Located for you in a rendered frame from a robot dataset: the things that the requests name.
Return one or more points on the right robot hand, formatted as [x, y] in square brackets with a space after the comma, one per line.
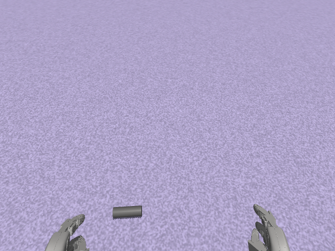
[273, 236]

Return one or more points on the can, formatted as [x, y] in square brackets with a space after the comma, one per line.
[120, 212]

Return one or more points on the left robot hand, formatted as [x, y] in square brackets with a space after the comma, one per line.
[60, 241]

